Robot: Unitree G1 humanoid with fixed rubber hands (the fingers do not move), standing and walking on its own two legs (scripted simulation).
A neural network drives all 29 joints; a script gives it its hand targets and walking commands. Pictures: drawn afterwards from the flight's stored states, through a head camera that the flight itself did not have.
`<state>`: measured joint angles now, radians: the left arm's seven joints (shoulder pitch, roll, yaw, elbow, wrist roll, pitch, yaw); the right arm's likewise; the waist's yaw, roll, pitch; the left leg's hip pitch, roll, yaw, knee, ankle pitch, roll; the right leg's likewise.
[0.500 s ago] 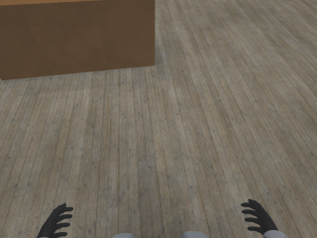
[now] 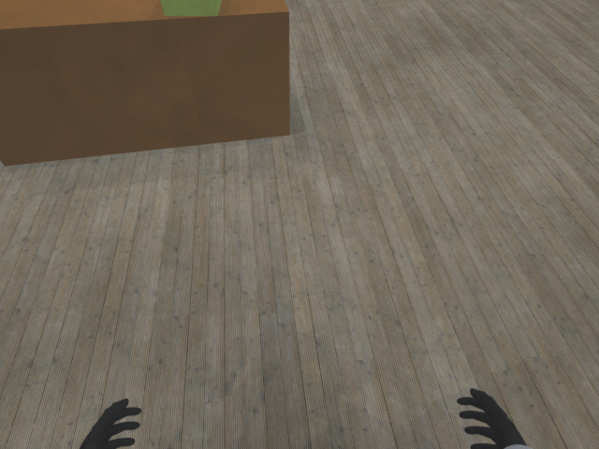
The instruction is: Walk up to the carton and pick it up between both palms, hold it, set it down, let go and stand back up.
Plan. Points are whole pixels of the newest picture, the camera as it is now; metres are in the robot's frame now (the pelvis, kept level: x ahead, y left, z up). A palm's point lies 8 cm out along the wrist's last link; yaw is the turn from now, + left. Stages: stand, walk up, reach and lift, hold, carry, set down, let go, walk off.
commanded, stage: stand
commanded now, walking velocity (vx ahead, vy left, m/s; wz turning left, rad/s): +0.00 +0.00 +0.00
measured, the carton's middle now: out of the picture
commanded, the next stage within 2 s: none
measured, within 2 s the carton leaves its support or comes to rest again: neither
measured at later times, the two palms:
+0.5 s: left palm out of the picture +0.10 +0.28 -0.10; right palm out of the picture +0.10 -0.29 -0.10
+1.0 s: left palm out of the picture +0.07 +0.28 -0.10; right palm out of the picture +0.06 -0.30 -0.10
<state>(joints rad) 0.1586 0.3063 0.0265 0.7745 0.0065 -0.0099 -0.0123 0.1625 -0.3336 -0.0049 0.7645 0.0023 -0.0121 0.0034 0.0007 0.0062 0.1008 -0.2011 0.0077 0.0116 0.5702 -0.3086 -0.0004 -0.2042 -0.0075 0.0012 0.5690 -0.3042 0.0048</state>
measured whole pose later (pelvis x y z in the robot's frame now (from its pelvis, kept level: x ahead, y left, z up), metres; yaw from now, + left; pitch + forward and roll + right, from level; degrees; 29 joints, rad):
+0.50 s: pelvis +0.00 +0.00 +0.01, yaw +0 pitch -4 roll +0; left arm 0.15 0.32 0.02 0.93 0.00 -0.02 0.00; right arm 0.15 -0.34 0.00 0.92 0.00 -0.02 0.00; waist 0.00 0.01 0.09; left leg -0.12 0.01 0.02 0.42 -0.23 0.00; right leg -0.13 -0.01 0.01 0.42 -0.23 0.01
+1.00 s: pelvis -0.01 +0.00 +0.02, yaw +0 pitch -4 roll +0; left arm 0.16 0.32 0.02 1.02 0.00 -0.02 0.00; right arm 0.17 -0.34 -0.01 1.01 0.00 -0.02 -0.01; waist 0.00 0.01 0.08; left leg -0.11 0.01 0.01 0.35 -0.18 -0.01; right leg -0.11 0.00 0.00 0.36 -0.18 0.00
